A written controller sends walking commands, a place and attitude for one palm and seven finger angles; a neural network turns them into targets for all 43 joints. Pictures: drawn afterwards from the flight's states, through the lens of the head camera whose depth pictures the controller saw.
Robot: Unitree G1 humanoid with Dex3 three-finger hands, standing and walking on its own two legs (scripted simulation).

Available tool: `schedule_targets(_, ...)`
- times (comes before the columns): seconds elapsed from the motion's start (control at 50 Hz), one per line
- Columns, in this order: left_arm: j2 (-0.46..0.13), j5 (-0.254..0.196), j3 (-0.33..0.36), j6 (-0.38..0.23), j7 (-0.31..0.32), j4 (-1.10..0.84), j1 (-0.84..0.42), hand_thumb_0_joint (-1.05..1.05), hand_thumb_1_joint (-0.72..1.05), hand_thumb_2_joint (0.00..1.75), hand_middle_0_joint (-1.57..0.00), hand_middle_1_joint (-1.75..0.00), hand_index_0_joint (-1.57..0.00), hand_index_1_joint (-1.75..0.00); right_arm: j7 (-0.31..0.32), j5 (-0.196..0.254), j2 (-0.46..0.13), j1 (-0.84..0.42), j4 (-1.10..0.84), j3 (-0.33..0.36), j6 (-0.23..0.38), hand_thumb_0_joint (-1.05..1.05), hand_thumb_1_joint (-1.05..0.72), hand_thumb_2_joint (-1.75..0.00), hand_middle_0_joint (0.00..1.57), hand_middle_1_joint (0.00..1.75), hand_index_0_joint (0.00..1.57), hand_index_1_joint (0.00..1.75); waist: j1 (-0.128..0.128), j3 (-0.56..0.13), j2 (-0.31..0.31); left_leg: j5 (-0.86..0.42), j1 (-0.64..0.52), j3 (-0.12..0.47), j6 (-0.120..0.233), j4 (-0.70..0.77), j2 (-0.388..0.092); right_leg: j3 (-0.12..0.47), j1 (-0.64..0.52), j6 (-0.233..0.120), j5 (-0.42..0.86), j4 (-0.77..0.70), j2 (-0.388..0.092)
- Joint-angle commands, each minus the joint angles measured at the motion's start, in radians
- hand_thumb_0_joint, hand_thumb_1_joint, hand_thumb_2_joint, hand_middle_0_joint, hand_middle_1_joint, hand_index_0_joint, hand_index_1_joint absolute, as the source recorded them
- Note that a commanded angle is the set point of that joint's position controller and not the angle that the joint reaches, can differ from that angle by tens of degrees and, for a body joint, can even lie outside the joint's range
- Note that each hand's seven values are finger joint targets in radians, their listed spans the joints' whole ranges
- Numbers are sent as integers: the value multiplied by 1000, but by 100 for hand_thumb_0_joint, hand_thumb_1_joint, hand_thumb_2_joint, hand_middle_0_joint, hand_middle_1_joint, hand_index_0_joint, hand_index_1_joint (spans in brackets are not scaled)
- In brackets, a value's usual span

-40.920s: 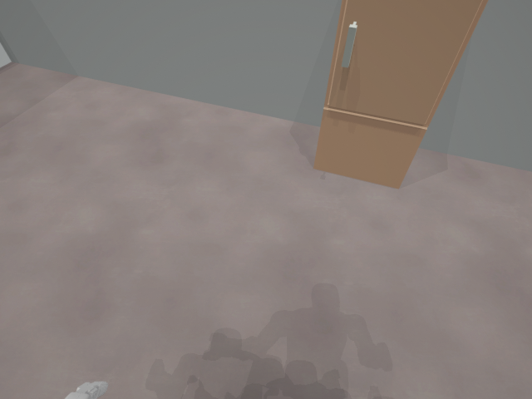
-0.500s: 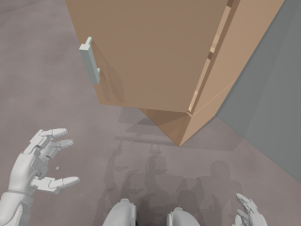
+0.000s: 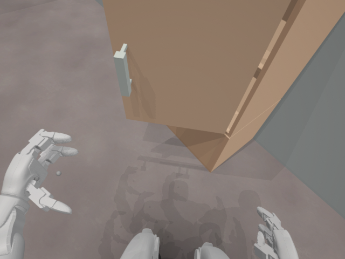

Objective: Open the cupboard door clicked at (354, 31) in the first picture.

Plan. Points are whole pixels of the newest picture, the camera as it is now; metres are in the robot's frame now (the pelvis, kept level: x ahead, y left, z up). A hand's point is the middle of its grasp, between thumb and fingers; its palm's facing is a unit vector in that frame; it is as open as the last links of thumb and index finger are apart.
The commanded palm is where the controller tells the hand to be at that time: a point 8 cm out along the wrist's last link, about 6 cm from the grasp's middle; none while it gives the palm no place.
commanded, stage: raise the hand with hooked fingers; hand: left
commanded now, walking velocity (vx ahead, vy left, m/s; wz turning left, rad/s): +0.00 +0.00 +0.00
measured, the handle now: (125, 70) +0.61 +0.20 +0.03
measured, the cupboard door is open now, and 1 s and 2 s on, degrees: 43 43 43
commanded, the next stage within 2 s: move the hooked fingers beside the handle in 0.62 s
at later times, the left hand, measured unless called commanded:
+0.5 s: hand (67, 164) +0.29 +0.25 +0.05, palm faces -0.06 -1.00 -0.05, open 14.0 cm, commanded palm +0.27 +0.30 +0.05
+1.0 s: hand (76, 145) +0.34 +0.25 +0.05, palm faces -0.07 -1.00 -0.03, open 14.0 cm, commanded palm +0.33 +0.30 +0.05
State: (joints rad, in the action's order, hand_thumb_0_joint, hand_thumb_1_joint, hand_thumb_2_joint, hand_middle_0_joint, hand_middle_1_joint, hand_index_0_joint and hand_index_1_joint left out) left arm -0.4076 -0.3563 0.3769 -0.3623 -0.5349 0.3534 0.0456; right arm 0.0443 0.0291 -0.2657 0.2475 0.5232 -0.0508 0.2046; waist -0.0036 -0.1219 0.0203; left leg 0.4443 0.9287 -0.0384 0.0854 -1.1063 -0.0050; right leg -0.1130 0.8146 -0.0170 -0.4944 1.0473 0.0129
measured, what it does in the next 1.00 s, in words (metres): stands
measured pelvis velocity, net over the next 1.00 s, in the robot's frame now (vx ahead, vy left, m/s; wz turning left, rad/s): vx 0.00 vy -0.02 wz -0.01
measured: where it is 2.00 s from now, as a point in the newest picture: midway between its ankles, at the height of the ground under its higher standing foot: outside the picture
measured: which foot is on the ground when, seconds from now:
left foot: down 0.00-1.00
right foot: down 0.00-1.00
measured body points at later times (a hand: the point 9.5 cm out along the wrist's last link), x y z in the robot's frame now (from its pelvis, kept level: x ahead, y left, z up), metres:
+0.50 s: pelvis +0.00 -0.01 +0.00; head +0.09 +0.01 +0.44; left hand +0.29 +0.31 +0.05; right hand +0.15 -0.27 -0.08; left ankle +0.05 +0.06 -0.66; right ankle +0.01 -0.12 -0.66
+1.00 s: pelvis +0.00 -0.02 -0.01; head +0.09 +0.00 +0.43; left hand +0.34 +0.30 +0.05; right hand +0.16 -0.28 -0.09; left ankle +0.05 +0.06 -0.66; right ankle +0.01 -0.12 -0.66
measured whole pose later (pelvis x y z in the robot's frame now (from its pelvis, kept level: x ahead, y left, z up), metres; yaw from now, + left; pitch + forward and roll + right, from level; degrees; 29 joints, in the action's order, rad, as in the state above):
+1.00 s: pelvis +0.00 -0.02 -0.01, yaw -1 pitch +17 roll -4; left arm -0.48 -0.34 0.43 -0.34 -0.59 0.60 -0.23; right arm 0.07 0.04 -0.29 0.26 0.57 -0.05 0.18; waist 0.02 -0.13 0.02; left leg 0.47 1.00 -0.02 0.06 -1.16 -0.03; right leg -0.12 0.89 -0.05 -0.52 1.10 0.04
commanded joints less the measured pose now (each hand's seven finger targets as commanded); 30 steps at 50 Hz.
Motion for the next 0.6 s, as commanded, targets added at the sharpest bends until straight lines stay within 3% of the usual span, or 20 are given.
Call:
schedule_targets(0.0,-243,-29,112,-54,-19,-160,-182,0,-50,30,-30,-120,-30,-120,25,10,-189,17,-119,89,40,0,-90,-90,20,30,20,30,14,-263,117,-145,-394,196,-109,237,-33,33,63,-27,84,-112,31)
schedule_targets(0.1,-285,-44,150,-51,-42,-106,-210,0,-50,30,-30,-120,-30,-120,27,13,-195,33,-111,90,39,0,-90,-90,20,30,20,30,15,-275,91,-155,-380,179,-95,229,-30,40,41,-26,91,-129,33)
schedule_targets(0.16,-250,-56,123,-48,-57,-98,-187,0,-50,30,-30,-120,-30,-120,25,15,-190,37,-114,92,45,0,-90,-90,20,30,20,30,13,-288,85,-200,-364,159,-83,207,-24,47,15,-29,120,-133,34)
schedule_targets(0.36,-293,-55,160,-73,-31,-132,-178,0,-50,30,-30,-120,-30,-120,14,12,-185,44,-114,94,45,0,-90,-90,20,30,20,30,9,-282,104,-218,-320,127,-70,181,-22,63,-12,-26,137,-130,35)
schedule_targets(0.38,-292,-51,157,-75,-30,-144,-182,0,-50,30,-30,-120,-30,-120,14,14,-185,46,-115,93,43,0,-90,-90,20,30,20,30,10,-303,130,-232,-341,127,-72,184,-23,64,-7,-25,143,-128,33)
schedule_targets(0.46,-278,-60,152,-69,-30,-113,-175,0,-50,30,-30,-120,-30,-120,18,15,-180,42,-119,89,39,0,-90,-90,20,30,20,30,20,-266,70,-183,-282,115,-60,172,-19,75,-25,-21,126,-143,36)
schedule_targets(0.58,-278,-59,146,-65,-47,-114,-192,0,-50,30,-30,-120,-30,-120,20,16,-177,39,-114,86,39,0,-90,-90,20,30,20,30,19,-305,90,-222,-284,101,-56,146,-17,88,-43,-17,172,-132,31)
